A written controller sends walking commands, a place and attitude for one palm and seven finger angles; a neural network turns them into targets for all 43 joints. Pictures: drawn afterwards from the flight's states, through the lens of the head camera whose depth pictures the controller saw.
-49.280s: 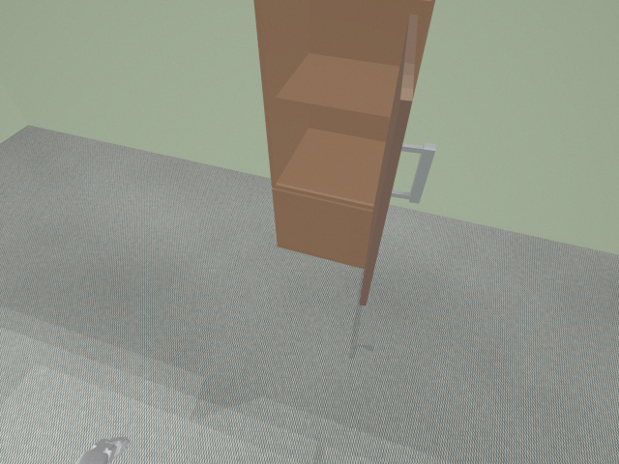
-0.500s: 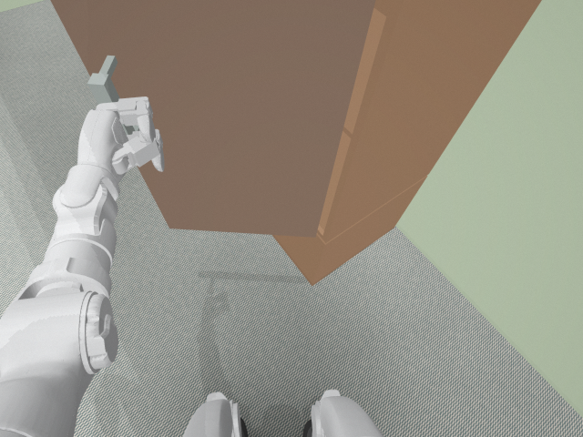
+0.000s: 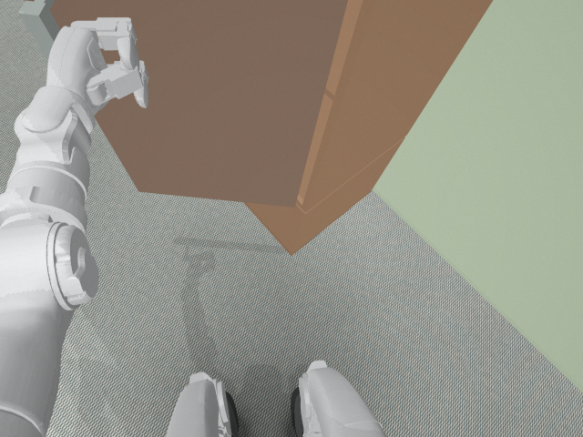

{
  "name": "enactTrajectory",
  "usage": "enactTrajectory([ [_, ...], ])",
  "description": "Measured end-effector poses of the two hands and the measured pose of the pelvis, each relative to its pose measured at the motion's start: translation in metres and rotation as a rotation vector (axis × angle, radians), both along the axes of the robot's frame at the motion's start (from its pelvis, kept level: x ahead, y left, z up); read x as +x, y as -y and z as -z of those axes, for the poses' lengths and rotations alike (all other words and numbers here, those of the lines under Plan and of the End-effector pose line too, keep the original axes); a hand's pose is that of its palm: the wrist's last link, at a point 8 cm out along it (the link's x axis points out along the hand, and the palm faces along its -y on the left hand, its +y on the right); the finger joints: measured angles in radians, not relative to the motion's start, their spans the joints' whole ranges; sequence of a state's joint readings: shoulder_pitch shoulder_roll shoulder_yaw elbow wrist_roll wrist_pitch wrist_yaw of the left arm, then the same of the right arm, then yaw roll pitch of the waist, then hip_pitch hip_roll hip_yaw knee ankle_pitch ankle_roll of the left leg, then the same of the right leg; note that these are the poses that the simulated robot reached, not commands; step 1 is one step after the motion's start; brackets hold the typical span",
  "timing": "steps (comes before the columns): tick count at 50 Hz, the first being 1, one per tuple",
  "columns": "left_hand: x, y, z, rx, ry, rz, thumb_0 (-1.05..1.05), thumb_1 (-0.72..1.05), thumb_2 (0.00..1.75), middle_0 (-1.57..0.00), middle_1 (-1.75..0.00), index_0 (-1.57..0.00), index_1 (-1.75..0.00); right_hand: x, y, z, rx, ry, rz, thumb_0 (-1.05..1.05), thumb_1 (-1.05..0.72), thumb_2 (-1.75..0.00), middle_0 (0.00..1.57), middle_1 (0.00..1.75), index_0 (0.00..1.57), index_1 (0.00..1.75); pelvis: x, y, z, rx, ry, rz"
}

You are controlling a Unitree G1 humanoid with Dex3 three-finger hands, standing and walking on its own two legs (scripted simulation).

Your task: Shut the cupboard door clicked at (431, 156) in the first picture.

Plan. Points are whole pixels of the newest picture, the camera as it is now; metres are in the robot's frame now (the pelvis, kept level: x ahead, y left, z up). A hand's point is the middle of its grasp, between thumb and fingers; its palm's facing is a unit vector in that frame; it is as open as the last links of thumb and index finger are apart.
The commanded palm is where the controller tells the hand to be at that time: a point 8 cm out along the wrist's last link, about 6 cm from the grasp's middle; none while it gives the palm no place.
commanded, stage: push the door shut along its arc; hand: left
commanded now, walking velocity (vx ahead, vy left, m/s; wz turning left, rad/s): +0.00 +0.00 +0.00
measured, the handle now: (67, 47) +0.60 +0.20 +0.11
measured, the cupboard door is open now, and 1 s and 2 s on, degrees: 45 28 28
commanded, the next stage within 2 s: pull the fist back off the door in 0.54 s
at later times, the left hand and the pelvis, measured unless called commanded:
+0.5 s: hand (156, 43) +0.60 +0.09 +0.11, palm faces -0.34 -0.94 -0.01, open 3.2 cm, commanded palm +0.62 +0.12 +0.11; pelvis +0.01 +0.00 -0.01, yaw +0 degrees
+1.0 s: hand (192, 46) +0.61 +0.05 +0.09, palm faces +0.06 -1.00 -0.03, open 3.1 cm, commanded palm +0.58 +0.10 +0.11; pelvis +0.02 -0.01 +0.00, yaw +0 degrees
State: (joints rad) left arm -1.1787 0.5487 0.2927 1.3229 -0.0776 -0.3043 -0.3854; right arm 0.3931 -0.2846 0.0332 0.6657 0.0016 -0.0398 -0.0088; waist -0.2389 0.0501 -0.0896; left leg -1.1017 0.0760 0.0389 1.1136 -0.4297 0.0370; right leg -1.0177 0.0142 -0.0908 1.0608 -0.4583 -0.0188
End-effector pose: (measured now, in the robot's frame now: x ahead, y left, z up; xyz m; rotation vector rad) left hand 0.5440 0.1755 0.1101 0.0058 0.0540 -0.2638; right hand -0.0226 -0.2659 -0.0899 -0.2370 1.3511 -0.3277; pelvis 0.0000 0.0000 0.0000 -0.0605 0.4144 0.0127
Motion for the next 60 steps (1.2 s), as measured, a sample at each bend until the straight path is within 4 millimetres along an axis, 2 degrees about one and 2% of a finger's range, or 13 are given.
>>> enactTrajectory([
  [8,0.023,0.009,-0.005,0.012,0.010,0.023,0.02,0.90,0.92,-1.30,-1.50,-1.30,-1.50,-0.024,-0.009,0.000,0.002,-0.068,0.035,0.00,-0.90,-0.90,0.21,0.30,0.20,0.30,0.003,-0.004,0.004,-0.005,-0.033,0.008],
  [14,0.036,0.012,-0.005,0.019,-0.015,0.036,0.00,0.90,0.92,-1.30,-1.50,-1.30,-1.50,-0.034,-0.015,-0.001,0.007,-0.110,0.046,0.00,-0.90,-0.90,0.21,0.30,0.20,0.30,0.005,-0.004,0.006,-0.010,-0.050,0.006],
  [33,0.067,0.033,-0.006,0.020,-0.008,0.098,0.02,0.97,0.96,-1.30,-1.50,-1.30,-1.50,-0.031,-0.007,0.001,-0.037,-0.137,0.040,0.00,-0.90,-0.90,0.21,0.30,0.20,0.30,0.010,0.000,0.017,-0.020,-0.107,-0.001],
  [37,0.072,0.033,0.002,-0.112,-0.028,-0.124,0.03,0.92,0.94,-1.30,-1.50,-1.30,-1.50,-0.030,-0.012,0.004,0.003,-0.148,0.010,0.00,-0.90,-0.90,0.21,0.30,0.20,0.30,0.011,0.001,0.019,-0.022,-0.125,-0.002],
  [39,0.070,0.034,0.008,-0.120,-0.035,-0.249,0.03,0.91,0.93,-1.30,-1.50,-1.30,-1.50,-0.028,-0.016,0.005,0.040,-0.152,-0.006,0.00,-0.90,-0.90,0.21,0.30,0.20,0.30,0.013,0.002,0.018,-0.017,-0.129,0.000],
  [42,0.062,0.039,0.014,-0.019,0.002,-0.369,0.02,0.91,0.92,-1.30,-1.50,-1.29,-1.50,-0.026,-0.024,0.007,0.104,-0.155,-0.023,0.00,-0.90,-0.90,0.21,0.30,0.20,0.30,0.016,0.004,0.016,-0.010,-0.128,0.001],
  [45,0.053,0.051,0.017,0.070,0.036,-0.371,0.02,0.91,0.91,-1.30,-1.50,-1.29,-1.50,-0.025,-0.030,0.009,0.156,-0.160,-0.012,0.00,-0.90,-0.90,0.21,0.30,0.20,0.30,0.019,0.007,0.011,-0.003,-0.112,0.000],
  [48,0.048,0.063,0.016,0.065,0.014,-0.335,0.02,0.90,0.91,-1.30,-1.50,-1.29,-1.50,-0.023,-0.032,0.007,0.178,-0.159,0.012,0.00,-0.90,-0.90,0.21,0.30,0.20,0.30,0.022,0.011,0.004,0.005,-0.090,-0.001],
  [53,0.041,0.073,0.001,0.008,-0.012,-0.338,0.02,0.90,0.90,-1.30,-1.50,-1.30,-1.50,-0.016,-0.023,-0.002,0.174,-0.123,0.031,0.00,-0.90,-0.90,0.21,0.30,0.20,0.30,0.030,0.017,-0.009,0.019,-0.055,0.005],
  [57,0.032,0.068,-0.012,0.028,0.018,-0.359,0.02,0.90,0.90,-1.30,-1.50,-1.30,-1.50,-0.009,-0.012,-0.006,0.168,-0.093,0.024,0.00,-0.90,-0.90,0.21,0.30,0.20,0.30,0.035,0.021,-0.016,0.031,-0.025,0.012],
  [60,0.020,0.059,-0.011,0.046,0.023,-0.363,0.02,0.90,0.90,-1.30,-1.50,-1.30,-1.50,-0.002,-0.002,-0.010,0.163,-0.078,0.015,0.00,-0.91,-0.90,0.21,0.30,0.20,0.30,0.037,0.025,-0.021,0.039,0.000,0.017],
])
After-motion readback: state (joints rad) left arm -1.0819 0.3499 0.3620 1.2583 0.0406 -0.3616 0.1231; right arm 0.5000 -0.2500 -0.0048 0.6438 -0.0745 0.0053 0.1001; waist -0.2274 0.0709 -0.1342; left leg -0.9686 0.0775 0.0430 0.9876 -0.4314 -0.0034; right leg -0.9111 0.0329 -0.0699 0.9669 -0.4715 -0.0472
